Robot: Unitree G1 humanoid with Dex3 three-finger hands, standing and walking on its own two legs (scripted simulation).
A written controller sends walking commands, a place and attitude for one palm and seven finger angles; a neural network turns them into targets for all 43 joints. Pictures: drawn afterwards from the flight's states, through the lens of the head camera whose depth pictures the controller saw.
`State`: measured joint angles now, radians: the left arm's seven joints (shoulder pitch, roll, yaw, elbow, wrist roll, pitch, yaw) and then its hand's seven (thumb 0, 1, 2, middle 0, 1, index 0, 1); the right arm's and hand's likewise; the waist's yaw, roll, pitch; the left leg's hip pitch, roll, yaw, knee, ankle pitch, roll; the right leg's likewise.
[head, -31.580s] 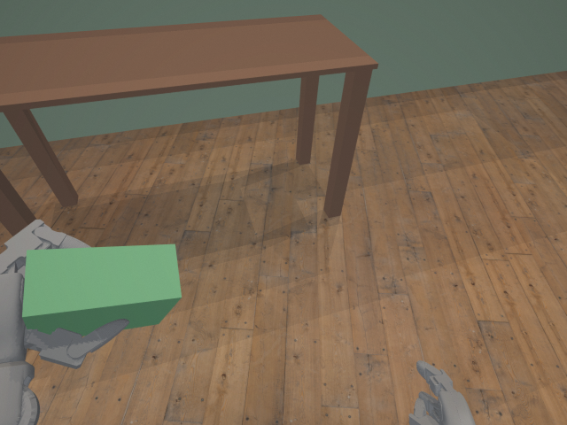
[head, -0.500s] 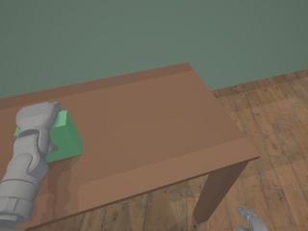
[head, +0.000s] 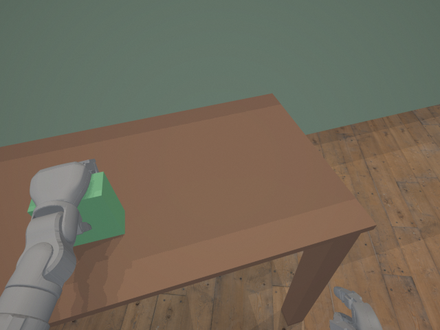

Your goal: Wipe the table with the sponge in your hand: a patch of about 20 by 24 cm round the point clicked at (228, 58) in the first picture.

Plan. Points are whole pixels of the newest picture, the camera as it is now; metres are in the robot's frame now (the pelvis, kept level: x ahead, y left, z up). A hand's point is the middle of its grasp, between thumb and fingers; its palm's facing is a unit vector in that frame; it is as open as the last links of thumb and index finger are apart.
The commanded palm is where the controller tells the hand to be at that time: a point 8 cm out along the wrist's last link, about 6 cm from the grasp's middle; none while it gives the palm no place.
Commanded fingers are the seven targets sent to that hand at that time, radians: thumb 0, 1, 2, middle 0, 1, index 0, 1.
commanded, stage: wipe back along the first lane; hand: left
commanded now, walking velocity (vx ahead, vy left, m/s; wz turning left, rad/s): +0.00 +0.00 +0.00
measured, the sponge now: (87, 217) +0.30 +0.30 +0.04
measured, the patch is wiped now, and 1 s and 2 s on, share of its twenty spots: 1.00 1.00 1.00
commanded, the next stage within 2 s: lift the sponge slowly off the table in 0.68 s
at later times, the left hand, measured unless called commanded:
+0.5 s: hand (78, 225) +0.25 +0.28 +0.09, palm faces +0.03 -0.04 -1.00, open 10.1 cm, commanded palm +0.21 +0.26 +0.12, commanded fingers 0.00 0.10 1.30 -1.20 -1.60 -1.20 -1.60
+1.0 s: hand (74, 248) +0.21 +0.26 +0.09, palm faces +0.06 -0.08 -1.00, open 10.1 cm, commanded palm +0.18 +0.25 +0.14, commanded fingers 0.00 0.10 1.30 -1.20 -1.60 -1.20 -1.60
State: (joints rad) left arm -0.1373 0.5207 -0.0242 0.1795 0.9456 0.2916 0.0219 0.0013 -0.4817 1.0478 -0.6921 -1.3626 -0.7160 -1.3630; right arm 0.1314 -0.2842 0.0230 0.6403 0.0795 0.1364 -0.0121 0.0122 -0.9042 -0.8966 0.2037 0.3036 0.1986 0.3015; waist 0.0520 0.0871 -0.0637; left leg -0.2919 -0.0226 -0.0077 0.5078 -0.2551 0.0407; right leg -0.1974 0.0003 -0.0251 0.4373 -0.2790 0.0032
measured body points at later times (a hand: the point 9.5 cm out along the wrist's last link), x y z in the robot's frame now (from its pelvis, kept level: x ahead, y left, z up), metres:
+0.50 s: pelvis +0.00 -0.01 +0.00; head -0.01 -0.05 +0.45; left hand +0.25 +0.27 +0.14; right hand +0.22 -0.23 -0.09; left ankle +0.00 +0.09 -0.74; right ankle -0.03 -0.13 -0.74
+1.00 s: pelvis -0.01 -0.01 +0.00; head -0.04 -0.05 +0.45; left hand +0.21 +0.26 +0.15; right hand +0.22 -0.23 -0.08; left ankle +0.00 +0.09 -0.74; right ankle -0.03 -0.13 -0.74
